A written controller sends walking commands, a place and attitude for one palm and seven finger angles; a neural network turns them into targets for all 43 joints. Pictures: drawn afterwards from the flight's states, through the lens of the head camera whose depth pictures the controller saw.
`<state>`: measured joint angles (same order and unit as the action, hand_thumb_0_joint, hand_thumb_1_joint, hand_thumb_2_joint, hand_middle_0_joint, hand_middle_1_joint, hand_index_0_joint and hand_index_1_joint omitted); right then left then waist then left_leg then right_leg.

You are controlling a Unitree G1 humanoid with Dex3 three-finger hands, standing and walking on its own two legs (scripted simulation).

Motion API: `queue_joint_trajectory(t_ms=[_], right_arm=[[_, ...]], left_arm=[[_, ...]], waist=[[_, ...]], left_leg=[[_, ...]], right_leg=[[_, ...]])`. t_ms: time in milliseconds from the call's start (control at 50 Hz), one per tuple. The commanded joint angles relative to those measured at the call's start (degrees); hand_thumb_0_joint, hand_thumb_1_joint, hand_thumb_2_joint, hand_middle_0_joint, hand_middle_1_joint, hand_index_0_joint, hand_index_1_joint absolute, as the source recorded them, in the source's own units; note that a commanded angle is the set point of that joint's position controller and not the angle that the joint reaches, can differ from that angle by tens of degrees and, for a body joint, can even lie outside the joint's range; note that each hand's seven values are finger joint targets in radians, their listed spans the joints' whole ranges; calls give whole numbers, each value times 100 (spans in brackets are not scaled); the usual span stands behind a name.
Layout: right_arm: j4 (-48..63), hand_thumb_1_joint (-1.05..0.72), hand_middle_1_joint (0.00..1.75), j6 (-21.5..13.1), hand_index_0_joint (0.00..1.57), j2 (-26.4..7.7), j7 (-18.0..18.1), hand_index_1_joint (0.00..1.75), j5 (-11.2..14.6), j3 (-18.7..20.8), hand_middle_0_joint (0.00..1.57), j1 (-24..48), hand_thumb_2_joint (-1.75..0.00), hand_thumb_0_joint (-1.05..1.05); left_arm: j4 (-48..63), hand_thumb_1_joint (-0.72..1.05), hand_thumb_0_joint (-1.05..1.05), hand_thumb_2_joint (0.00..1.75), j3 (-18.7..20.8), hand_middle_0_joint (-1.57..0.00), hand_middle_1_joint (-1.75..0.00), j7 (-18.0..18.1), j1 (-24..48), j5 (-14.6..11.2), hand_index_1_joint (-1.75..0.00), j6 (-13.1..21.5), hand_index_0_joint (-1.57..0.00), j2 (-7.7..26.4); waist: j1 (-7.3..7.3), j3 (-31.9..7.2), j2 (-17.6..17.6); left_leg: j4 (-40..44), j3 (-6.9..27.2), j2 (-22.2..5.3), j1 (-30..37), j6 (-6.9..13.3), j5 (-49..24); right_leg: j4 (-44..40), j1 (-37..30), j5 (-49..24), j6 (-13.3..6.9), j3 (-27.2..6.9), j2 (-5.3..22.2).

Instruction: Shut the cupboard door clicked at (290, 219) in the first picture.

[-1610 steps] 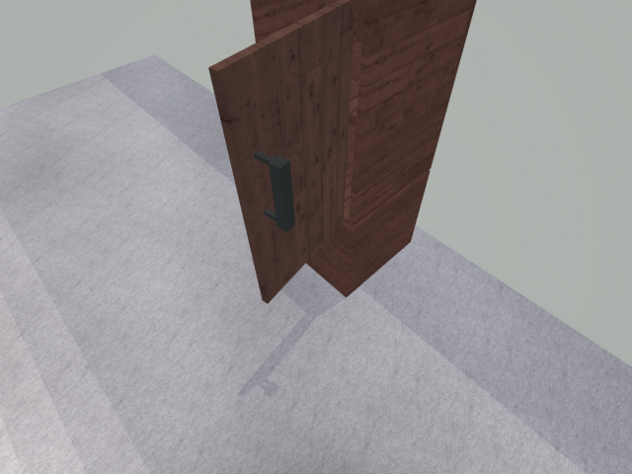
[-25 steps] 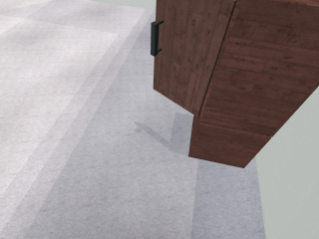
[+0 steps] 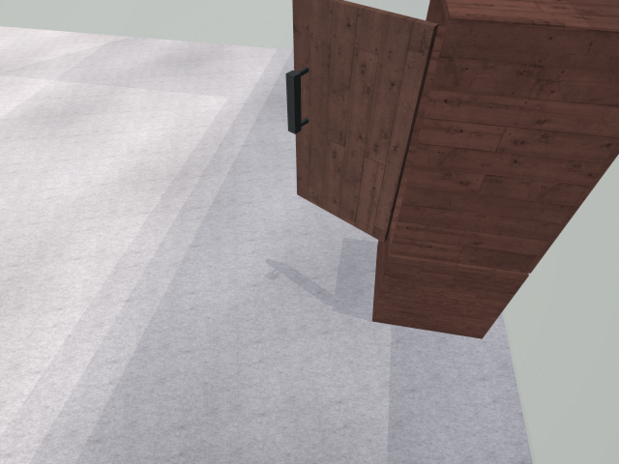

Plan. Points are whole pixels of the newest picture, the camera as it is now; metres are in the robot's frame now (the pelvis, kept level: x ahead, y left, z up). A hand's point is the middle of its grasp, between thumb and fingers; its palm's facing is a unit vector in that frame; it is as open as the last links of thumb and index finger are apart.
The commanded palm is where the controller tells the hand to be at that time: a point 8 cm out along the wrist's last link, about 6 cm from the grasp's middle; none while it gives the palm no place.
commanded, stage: let the arm hang, fingers relaxed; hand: left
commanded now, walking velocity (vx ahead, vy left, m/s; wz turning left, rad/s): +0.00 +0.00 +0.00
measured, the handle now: (299, 100) +0.94 +0.08 +0.01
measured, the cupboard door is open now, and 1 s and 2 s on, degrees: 61 61 61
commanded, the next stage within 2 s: look to check the result in 0.22 s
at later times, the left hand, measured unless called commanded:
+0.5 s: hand out of the picture +0.04 +0.21 -0.17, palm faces +0.01 -0.96 -0.28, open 7.4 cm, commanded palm none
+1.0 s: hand out of the picture +0.10 +0.22 -0.16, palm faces +0.01 -0.95 -0.32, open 7.4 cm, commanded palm none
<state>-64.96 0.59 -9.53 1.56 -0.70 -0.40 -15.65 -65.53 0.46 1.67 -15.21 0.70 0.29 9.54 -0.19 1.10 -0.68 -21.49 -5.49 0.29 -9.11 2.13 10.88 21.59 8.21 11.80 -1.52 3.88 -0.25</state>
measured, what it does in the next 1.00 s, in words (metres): stands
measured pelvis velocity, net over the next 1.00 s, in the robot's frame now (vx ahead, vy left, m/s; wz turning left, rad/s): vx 0.03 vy -0.01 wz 0.01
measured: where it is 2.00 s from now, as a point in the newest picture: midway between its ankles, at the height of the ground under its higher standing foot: outside the picture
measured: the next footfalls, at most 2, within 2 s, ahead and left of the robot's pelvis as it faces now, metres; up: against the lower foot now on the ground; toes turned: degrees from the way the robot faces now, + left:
left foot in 1.38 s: +0.06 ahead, +0.16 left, +0.00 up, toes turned +18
right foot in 1.72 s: +0.10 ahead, -0.10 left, +0.00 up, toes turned +25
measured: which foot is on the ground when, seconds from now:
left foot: down 0.00-1.00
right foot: down 0.00-1.00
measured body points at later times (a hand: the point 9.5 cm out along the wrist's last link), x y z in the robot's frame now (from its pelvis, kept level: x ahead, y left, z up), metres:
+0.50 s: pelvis +0.02 +0.00 +0.00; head +0.03 -0.01 +0.45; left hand +0.04 +0.26 -0.15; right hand +0.04 -0.26 -0.15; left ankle +0.01 +0.09 -0.75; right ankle +0.00 -0.10 -0.75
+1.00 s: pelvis +0.03 -0.01 +0.00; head +0.04 -0.02 +0.45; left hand +0.10 +0.27 -0.13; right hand +0.11 -0.30 -0.14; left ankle +0.01 +0.09 -0.75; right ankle +0.00 -0.10 -0.75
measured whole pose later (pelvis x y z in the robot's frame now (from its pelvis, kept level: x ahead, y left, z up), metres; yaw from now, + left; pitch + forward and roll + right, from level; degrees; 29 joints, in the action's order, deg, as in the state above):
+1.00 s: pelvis +0.03 -0.01 +0.00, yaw +1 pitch -1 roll +0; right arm -63.8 0.0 -17.9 0.8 -0.6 -0.1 -7.3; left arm -64.4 0.9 0.7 -7.5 0.7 1.2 17.0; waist -0.4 1.8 -0.6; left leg -16.9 -4.5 0.1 -5.1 0.9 11.0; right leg 16.8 3.8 12.2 -2.2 4.6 -0.9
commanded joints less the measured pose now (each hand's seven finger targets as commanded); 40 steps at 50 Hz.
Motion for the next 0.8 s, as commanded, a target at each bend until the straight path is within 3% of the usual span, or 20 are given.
queue_joint_trajectory(t_ms=[0,160,520,700,780], right_arm=[[172,-90,30,-131,20,-704,55,30,-11,140,20,-241,-90,0],[208,-90,30,-153,20,-846,60,30,-11,163,20,-115,-90,0],[285,-90,30,-188,20,-1427,34,30,3,217,20,416,-90,0],[334,-90,30,-176,20,-1648,4,30,1,227,20,717,-90,0],[370,-90,30,-184,20,-1755,-9,30,3,228,20,797,-90,0]], left_arm=[[138,90,0,90,128,-20,-30,27,-299,6,-30,60,-20,739],[170,90,0,90,148,-20,-30,11,-142,4,-30,77,-20,831],[229,90,0,90,199,-20,-30,-24,300,1,-30,155,-20,1399],[292,90,0,90,212,-20,-30,-38,583,5,-30,167,-20,1646],[313,90,0,90,223,-20,-30,-50,644,8,-30,181,-20,1738]], waist=[[0,330,-33],[-10,356,-9],[-26,-83,97],[-30,-21,45],[-18,-173,10]], left_leg=[[615,801,-725,-161,13,-47],[641,794,-734,-64,0,-187],[576,790,-820,418,1,-991],[655,823,-831,437,-43,-989],[651,829,-839,519,-46,-1048]], right_leg=[[-485,240,-135,-131,-689,611],[-518,210,-244,-119,-698,622],[-574,-145,-1085,-153,-716,744],[-680,-209,-1179,-146,-725,785],[-718,-298,-1230,-143,-726,806]])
